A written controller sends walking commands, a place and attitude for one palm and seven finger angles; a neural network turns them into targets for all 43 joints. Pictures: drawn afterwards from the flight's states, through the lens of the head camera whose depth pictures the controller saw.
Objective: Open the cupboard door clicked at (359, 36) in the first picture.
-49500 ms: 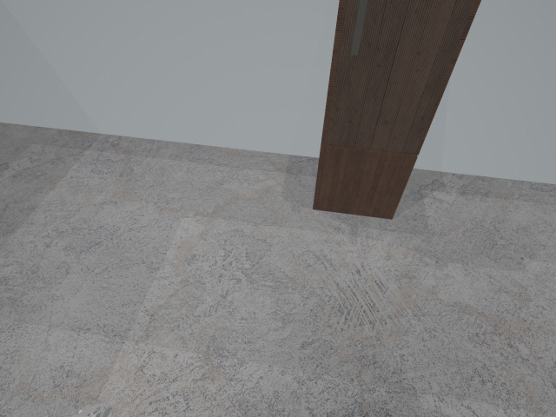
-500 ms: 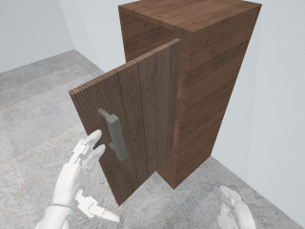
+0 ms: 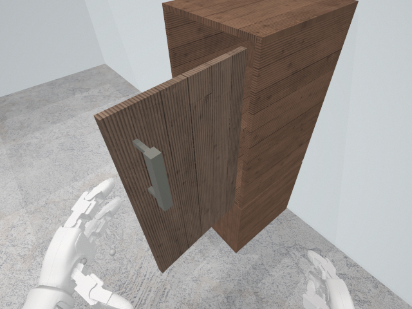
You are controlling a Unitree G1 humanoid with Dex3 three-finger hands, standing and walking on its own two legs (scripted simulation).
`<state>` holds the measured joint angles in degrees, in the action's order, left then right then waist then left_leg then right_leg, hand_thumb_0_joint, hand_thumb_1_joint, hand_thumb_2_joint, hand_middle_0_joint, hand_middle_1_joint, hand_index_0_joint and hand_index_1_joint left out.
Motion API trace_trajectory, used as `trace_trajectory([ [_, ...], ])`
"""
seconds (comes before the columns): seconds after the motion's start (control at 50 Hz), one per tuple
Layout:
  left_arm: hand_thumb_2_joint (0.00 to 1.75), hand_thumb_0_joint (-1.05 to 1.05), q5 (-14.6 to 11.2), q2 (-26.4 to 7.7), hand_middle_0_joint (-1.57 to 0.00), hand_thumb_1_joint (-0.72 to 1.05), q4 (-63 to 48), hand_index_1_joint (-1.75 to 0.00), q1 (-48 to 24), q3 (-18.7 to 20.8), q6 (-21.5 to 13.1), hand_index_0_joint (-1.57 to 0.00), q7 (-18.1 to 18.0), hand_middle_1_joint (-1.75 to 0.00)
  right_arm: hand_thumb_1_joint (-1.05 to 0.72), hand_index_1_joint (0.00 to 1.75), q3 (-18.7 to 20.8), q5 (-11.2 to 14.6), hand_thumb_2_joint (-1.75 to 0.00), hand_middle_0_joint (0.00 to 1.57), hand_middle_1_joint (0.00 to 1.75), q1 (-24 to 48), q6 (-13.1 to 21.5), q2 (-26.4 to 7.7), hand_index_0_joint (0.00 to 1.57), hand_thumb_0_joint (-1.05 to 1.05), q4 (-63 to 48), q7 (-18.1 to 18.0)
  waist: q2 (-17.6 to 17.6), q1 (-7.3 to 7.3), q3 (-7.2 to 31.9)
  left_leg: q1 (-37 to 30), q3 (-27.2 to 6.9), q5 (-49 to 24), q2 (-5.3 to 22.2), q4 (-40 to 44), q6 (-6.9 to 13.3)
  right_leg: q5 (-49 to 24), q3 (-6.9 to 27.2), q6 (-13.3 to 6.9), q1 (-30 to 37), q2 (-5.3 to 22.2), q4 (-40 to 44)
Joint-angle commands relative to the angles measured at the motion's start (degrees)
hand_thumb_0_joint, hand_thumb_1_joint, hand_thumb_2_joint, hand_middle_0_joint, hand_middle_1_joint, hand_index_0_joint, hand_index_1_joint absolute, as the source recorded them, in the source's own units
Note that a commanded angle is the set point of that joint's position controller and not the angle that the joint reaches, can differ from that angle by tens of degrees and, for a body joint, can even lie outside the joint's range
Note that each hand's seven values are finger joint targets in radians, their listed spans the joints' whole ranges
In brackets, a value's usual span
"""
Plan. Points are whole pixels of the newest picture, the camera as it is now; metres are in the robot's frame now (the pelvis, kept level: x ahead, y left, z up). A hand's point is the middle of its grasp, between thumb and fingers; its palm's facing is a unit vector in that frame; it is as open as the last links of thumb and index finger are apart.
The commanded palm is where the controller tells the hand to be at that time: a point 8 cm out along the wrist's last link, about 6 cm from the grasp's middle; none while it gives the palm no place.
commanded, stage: draw the hand back to the body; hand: left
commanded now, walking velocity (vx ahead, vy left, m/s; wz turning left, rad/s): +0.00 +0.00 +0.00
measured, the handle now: (152, 176) +0.32 +0.13 +0.13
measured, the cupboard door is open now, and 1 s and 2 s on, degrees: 96 96 96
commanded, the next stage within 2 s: step back with the hand held close in 1.48 s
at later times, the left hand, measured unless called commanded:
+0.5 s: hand (69, 239) +0.18 +0.22 +0.14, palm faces +0.16 -0.95 -0.25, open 15.7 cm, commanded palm +0.14 +0.27 +0.16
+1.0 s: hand (41, 210) +0.21 +0.27 +0.17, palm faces +0.37 -0.84 -0.39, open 10.3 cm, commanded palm +0.16 +0.31 +0.19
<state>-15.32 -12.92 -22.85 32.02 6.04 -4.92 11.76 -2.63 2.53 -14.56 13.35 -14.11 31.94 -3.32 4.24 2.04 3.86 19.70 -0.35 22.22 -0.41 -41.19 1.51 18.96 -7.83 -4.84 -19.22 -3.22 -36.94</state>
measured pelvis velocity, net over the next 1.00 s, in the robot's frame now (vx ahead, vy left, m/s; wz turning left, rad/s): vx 0.02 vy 0.03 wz -0.03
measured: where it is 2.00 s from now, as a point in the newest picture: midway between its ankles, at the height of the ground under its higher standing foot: outside the picture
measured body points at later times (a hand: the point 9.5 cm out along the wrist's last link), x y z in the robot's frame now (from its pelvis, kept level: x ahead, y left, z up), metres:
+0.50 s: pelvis +0.00 +0.02 +0.01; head -0.03 +0.00 +0.46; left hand +0.17 +0.27 +0.16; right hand +0.20 -0.19 -0.05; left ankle -0.01 +0.10 -0.72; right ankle +0.01 -0.06 -0.72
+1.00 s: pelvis +0.02 +0.03 +0.02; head -0.01 +0.00 +0.47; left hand +0.18 +0.31 +0.19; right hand +0.19 -0.20 -0.06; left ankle -0.01 +0.10 -0.72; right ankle +0.01 -0.06 -0.72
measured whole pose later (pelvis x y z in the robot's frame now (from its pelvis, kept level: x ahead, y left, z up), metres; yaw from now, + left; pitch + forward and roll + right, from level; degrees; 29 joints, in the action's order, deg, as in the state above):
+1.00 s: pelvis +0.02 +0.03 +0.02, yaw -2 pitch -5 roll -1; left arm -3.4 -19.1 -22.7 28.5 15.6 -4.5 -6.3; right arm -2.0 0.2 -11.6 6.0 -13.3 36.9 -3.6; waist 4.2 3.4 -1.1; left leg 2.8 2.1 15.3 -2.3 -22.8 3.3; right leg 12.2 -4.4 -2.6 -3.8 -2.3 -20.6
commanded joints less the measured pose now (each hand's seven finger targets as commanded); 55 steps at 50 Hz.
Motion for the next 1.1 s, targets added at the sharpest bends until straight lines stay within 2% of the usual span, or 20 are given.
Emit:
trace_trajectory([
  [0.0, 0.30, 0.00, -1.22, -6.55, -0.15, -0.50, -15.14, -0.30, -4.33, 5.50, -3.34, -0.15, -0.57, -0.30, -0.90, 0.30, 1.71, 0.17, -0.90, 0.20, 0.30, 8.49, 4.32, -4.68, 0.20, 0.00, -10.54, -0.34, -2.24, 0.74, 2.64, 1.21, -3.03, -9.87, -0.10, 6.14, 0.58, -4.86, 9.84, 3.64, 4.24, 4.54, 9.11],
  [0.02, 0.30, 0.00, -1.40, -6.70, -0.15, -0.50, -13.62, -0.30, -3.26, 6.28, -2.80, -0.15, -0.39, -0.30, -0.90, 0.30, 1.70, 0.19, -0.90, 0.20, 0.30, 8.25, 4.32, -4.57, 0.20, 0.00, -10.06, -0.37, -3.57, 0.83, 1.83, 1.19, -3.17, -10.33, 0.04, 6.55, 0.60, -6.17, 9.11, 3.62, 4.17, 4.18, 8.96],
  [0.1, 0.30, 0.00, -1.91, -6.65, -0.15, -0.50, -14.13, -0.30, -4.49, 6.11, -0.80, -0.15, 0.66, -0.30, -0.90, 0.30, 1.57, 0.50, -0.90, 0.20, 0.30, 8.88, 4.50, -4.99, 0.20, 0.00, -9.98, -0.41, -3.35, 0.60, 1.34, 0.29, -3.27, -9.81, 0.13, 7.71, 0.60, -5.74, 8.24, 3.68, 3.90, 3.76, 9.30],
  [0.2, 0.30, 0.00, -1.98, -7.61, -0.15, -0.50, -16.30, -0.30, -4.82, 7.51, 0.96, -0.15, 1.07, -0.30, -0.90, 0.30, 1.39, 0.57, -0.90, 0.20, 0.30, 8.91, 4.67, -5.09, 0.20, 0.00, -9.74, -0.31, -1.55, 0.88, 2.07, -1.75, -3.48, -11.94, 0.19, 9.32, 0.32, -9.19, 6.11, 3.34, 4.96, 3.07, 8.61],
  [0.28, 0.30, 0.00, -2.49, -9.07, -0.15, -0.50, -15.72, -0.30, -4.43, 9.79, 1.84, -0.15, 1.51, -0.30, -0.90, 0.30, 1.37, 0.59, -0.90, 0.20, 0.30, 9.25, 4.85, -5.18, 0.20, 0.00, -9.31, -0.40, -2.95, 1.32, 2.09, -2.57, -3.79, -13.47, 0.17, 9.79, 0.20, -11.09, 5.60, 3.20, 5.71, 2.53, 8.75],
  [0.36, 0.36, 0.00, -3.41, -10.23, -0.16, -0.36, -14.78, -0.30, -7.02, 11.94, 2.93, -0.16, 2.49, -0.30, -0.90, 0.30, 1.29, 0.89, -0.90, 0.20, 0.30, 9.19, 4.56, -5.46, 0.20, 0.00, -8.86, -0.88, -2.39, 1.04, 1.30, -3.26, -3.98, -12.49, 0.23, 11.01, -0.10, -9.56, 5.26, 3.20, 5.47, 2.44, 9.85],
  [0.38, 0.37, 0.00, -3.57, -10.52, -0.16, -0.32, -14.62, -0.30, -7.34, 12.17, 3.34, -0.16, 2.81, -0.30, -0.90, 0.30, 1.16, 0.96, -0.90, 0.20, 0.30, 9.84, 4.62, -5.52, 0.20, 0.00, -8.88, -1.00, -1.05, 1.22, 1.09, -3.61, -3.77, -12.66, 0.18, 10.84, 0.05, -9.60, 5.77, 3.11, 5.83, 2.55, 10.33],
  [0.4, 0.39, 0.00, 6.01, -17.70, -0.16, -0.29, -20.70, -0.30, -9.79, 12.85, 0.56, -0.16, -6.53, -0.30, -0.90, 0.30, 1.39, -0.72, -0.90, 0.20, 0.30, 10.35, 3.88, -4.77, 0.20, 0.00, -9.20, -1.72, -1.17, 2.24, -0.99, -2.85, -3.47, -10.80, 0.96, 12.85, 0.36, -7.32, 8.95, 2.60, 8.59, 3.52, 13.23],
  [0.42, 0.40, 0.00, 6.65, -11.62, -0.16, -0.26, -16.29, -0.30, -4.95, 10.06, 0.62, -0.16, -10.36, -0.30, -0.90, 0.30, 1.18, -1.44, -0.90, 0.20, 0.30, 9.64, 3.51, -3.91, 0.20, 0.00, -8.35, -1.94, -1.85, 1.28, -3.88, -2.96, -3.24, -9.11, 0.86, 13.82, -0.04, -5.14, 8.86, 2.49, 8.13, 4.08, 14.75],
  [0.44, 0.42, 0.00, 8.10, -9.07, -0.16, -0.22, -15.33, -0.30, -2.98, 7.50, 0.39, -0.16, -12.45, -0.30, -0.90, 0.30, 1.08, -1.53, -0.90, 0.20, 0.30, 9.43, 2.57, -3.92, 0.20, 0.00, -7.91, -1.65, -2.08, 1.04, -5.27, -3.97, -3.25, -9.21, 1.11, 14.61, 0.14, -5.17, 8.51, 2.56, 7.89, 4.04, 15.42],
  [0.52, 0.48, 0.00, 10.96, -11.57, -0.16, -0.08, -17.31, -0.30, -4.48, 8.45, -1.62, -0.16, -16.79, -0.30, -0.90, 0.30, 1.53, -2.13, -0.90, 0.20, 0.30, 10.09, 0.70, -4.50, 0.20, 0.00, -7.18, -1.30, 0.23, 1.08, -2.66, -8.29, -3.04, -11.24, 1.50, 17.83, 0.30, -7.04, 8.31, 2.47, 11.32, 4.04, 16.59],
  [0.62, 0.55, 0.00, 11.96, -13.24, -0.17, 0.09, -15.32, -0.30, -5.27, 10.94, -2.69, -0.17, -18.58, -0.30, -0.90, 0.30, 1.82, -2.57, -0.90, 0.20, 0.30, 10.81, -1.02, -4.58, 0.20, 0.00, -6.23, -1.40, -1.32, 1.35, -2.92, -10.30, -2.98, -14.09, 1.67, 20.60, 0.23, -9.60, 8.03, 2.43, 14.36, 3.90, 17.85],
  [0.68, 0.60, 0.00, 12.24, -13.48, -0.18, 0.20, -14.77, -0.30, -5.28, 11.71, -3.14, -0.18, -18.81, -0.30, -0.90, 0.30, 2.09, -2.56, -0.90, 0.20, 0.30, 11.09, -1.94, -4.80, 0.20, 0.00, -5.81, -1.20, -0.01, 1.54, -2.05, -11.57, -3.11, -16.98, 1.73, 21.45, -0.13, -12.02, 8.11, 2.24, 16.18, 3.82, 17.99],
  [0.8, 0.69, 0.00, 12.09, -14.01, -0.18, 0.41, -12.73, -0.30, -5.90, 13.54, -3.30, -0.18, -18.92, -0.30, -0.90, 0.30, 2.59, -2.41, -0.90, 0.20, 0.30, 11.44, -3.46, -5.00, 0.20, 0.00, -5.33, -0.89, -2.22, 1.60, -2.77, -12.36, -3.04, -19.77, 2.13, 22.36, -0.37, -14.32, 8.11, 2.37, 17.03, 3.55, 18.36],
  [0.82, 0.70, 0.00, 12.03, -14.73, -0.18, 0.44, -12.92, -0.30, -6.08, 14.43, -3.35, -0.18, -19.00, -0.30, -0.90, 0.30, 2.67, -2.45, -0.90, 0.20, 0.30, 11.36, -3.59, -5.09, 0.20, 0.00, -5.26, -0.90, -1.54, 1.84, -1.59, -12.73, -2.96, -20.63, 2.04, 22.23, -0.34, -15.28, 8.18, 2.37, 17.70, 3.64, 18.18],
  [0.88, 0.75, 0.00, 12.17, -15.71, -0.19, 0.55, -12.62, -0.30, -7.38, 15.74, -3.25, -0.19, -19.14, -0.30, -0.90, 0.30, 2.72, -2.32, -0.90, 0.20, 0.30, 11.31, -4.04, -5.15, 0.20, 0.00, -4.94, -0.74, 0.95, 1.84, -1.97, -13.27, -2.92, -22.87, 1.99, 22.19, -0.85, -16.69, 8.34, 2.18, 17.93, 3.55, 18.32],
  [0.9, 0.76, 0.00, 11.95, -15.66, -0.19, 0.58, -12.53, -0.30, -7.58, 15.98, -3.21, -0.19, -19.10, -0.30, -0.90, 0.30, 2.75, -2.33, -0.90, 0.20, 0.30, 11.18, -4.19, -5.03, 0.20, 0.00, -4.92, -0.69, -0.38, 1.80, -1.99, -13.47, -3.07, -23.67, 2.20, 22.32, -0.95, -17.15, 8.08, 2.31, 17.91, 3.52, 18.15],
  [0.94, 0.80, 0.00, 11.85, -16.42, -0.19, 0.65, -12.59, -0.30, -7.94, 17.07, -3.35, -0.19, -19.11, -0.30, -0.90, 0.30, 2.98, -2.26, -0.90, 0.20, 0.30, 11.02, -4.45, -5.11, 0.20, 0.00, -4.81, -0.60, -0.15, 1.85, -0.95, -14.24, -2.79, -24.82, 2.26, 22.08, -1.00, -18.07, 8.22, 2.37, 18.14, 3.51, 18.18],
  [0.98, 0.82, 0.00, 11.59, -16.84, -0.19, 0.73, -10.72, -0.30, -7.92, 18.12, -3.11, -0.19, -19.04, -0.30, -0.90, 0.30, 3.03, -2.25, -0.90, 0.20, 0.30, 11.41, -4.85, -5.07, 0.20, 0.00, -4.67, -0.66, -1.29, 2.02, -1.94, -14.06, -2.39, -24.56, 2.16, 22.06, -0.71, -18.48, 8.48, 2.36, 18.02, 3.50, 18.75],
  [1.08, 0.90, 0.00, 11.14, -18.28, -0.20, 0.90, -9.87, -0.30, -10.66, 20.38, -3.29, -0.20, -19.00, -0.30, -0.90, 0.30, 3.15, -2.17, -0.90, 0.20, 0.30, 11.47, -5.51, -5.20, 0.20, 0.00, -4.39, -0.57, -0.19, 2.04, -1.95, -14.32, -2.18, -24.56, 2.12, 22.22, -0.68, -18.63, 8.62, 2.36, 18.22, 3.64, 19.19],
])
